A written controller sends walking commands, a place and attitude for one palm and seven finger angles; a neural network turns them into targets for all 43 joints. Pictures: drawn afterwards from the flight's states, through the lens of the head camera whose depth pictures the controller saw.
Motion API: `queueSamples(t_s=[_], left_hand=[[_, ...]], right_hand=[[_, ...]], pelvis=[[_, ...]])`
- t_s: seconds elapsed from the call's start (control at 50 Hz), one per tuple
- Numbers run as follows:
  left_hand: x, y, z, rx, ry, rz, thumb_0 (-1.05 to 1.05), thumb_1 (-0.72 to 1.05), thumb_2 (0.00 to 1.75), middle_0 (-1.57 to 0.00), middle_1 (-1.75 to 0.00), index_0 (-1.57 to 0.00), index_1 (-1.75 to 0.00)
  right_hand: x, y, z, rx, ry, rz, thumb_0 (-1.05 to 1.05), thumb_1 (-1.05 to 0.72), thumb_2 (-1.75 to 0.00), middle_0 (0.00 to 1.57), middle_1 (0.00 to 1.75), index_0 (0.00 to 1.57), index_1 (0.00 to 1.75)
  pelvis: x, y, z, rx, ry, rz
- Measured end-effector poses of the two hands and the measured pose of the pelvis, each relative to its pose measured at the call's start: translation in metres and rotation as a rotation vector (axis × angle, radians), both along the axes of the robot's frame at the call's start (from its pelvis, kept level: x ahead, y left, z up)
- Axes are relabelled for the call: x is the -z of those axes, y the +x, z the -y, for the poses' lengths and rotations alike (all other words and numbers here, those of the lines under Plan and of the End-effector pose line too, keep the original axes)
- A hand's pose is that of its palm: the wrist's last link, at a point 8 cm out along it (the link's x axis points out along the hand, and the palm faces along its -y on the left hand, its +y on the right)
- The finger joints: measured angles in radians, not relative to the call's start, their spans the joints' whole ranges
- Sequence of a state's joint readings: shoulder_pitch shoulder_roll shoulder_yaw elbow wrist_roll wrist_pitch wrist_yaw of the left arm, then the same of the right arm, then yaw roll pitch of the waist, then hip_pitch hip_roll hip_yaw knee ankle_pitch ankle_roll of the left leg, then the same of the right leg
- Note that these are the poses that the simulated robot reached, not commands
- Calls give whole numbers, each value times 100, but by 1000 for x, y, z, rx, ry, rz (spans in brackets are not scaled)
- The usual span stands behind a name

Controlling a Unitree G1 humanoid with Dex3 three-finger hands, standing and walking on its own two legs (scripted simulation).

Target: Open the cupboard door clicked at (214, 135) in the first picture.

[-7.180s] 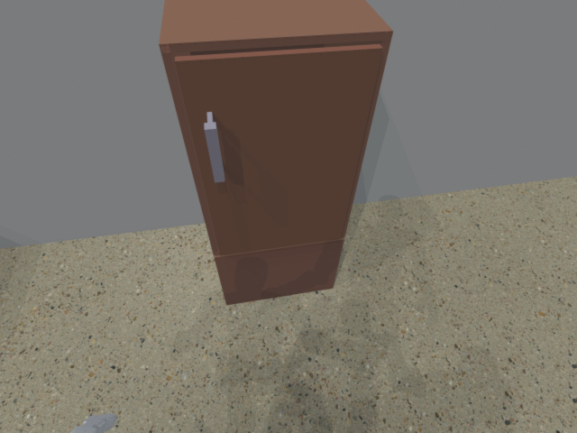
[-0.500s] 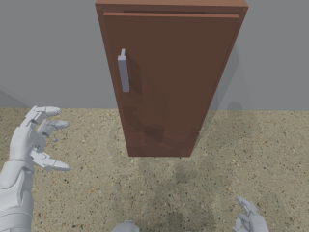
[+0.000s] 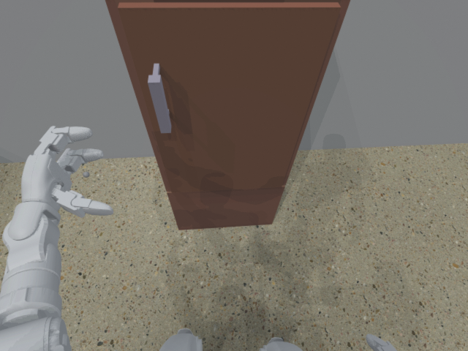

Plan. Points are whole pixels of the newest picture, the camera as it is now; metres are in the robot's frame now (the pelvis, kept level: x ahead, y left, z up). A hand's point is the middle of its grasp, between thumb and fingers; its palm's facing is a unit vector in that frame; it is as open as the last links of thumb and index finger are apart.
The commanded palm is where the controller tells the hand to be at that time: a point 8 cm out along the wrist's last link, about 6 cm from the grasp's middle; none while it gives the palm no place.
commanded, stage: move the hooked fingers beside the handle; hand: left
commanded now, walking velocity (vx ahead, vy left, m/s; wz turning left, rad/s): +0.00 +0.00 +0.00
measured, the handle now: (161, 99) +0.58 +0.16 +0.06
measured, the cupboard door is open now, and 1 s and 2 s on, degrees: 0 0 0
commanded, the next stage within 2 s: slide the fingers in behind the handle in 1.76 s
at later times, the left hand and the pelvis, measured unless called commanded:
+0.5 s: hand (113, 141) +0.46 +0.23 +0.06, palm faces +0.07 -1.00 +0.01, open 14.0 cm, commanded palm +0.44 +0.28 +0.06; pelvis +0.00 +0.01 -0.01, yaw -1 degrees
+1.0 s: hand (135, 112) +0.54 +0.21 +0.06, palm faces +0.09 -1.00 +0.00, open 14.0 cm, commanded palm +0.51 +0.26 +0.06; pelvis +0.00 +0.01 -0.02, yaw -2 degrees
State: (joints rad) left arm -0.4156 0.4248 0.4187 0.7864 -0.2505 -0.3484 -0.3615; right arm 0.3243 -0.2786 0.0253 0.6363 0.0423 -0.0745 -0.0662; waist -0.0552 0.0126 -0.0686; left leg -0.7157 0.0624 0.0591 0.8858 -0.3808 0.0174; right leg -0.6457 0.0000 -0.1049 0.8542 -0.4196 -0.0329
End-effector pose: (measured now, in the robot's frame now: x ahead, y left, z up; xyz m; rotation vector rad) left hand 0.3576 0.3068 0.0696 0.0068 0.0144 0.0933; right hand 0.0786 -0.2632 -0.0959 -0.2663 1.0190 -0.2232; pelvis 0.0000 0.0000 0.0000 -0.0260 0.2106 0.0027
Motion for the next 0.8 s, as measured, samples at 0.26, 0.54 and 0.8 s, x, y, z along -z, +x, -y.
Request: queueSamples(t_s=[0.26, 0.54, 0.8], left_hand=[[3, 39, 9, 9, -14, -3, -2, -50, 30, -30, -120, -30, -120], [7, 87, 25, 17, -10, -7, -2, -50, 30, -30, -120, -30, -120], [4, 124, 38, 7, -8, 4, -2, -50, 30, -30, -120, -30, -120]], right_hand=[[5, -17, -5, 37, 0, -70, 1, -90, -90, 21, 29, 20, 30], [15, -47, -12, 74, 4, -187, 1, -90, -90, 21, 29, 20, 30], [17, -88, -13, 131, 8, -321, 0, -90, -90, 21, 29, 20, 30]], pelvis=[[4, 1, -6, 8, -6, -32], [12, 0, -13, 15, -15, -85], [17, 3, -13, 24, -20, -128]])
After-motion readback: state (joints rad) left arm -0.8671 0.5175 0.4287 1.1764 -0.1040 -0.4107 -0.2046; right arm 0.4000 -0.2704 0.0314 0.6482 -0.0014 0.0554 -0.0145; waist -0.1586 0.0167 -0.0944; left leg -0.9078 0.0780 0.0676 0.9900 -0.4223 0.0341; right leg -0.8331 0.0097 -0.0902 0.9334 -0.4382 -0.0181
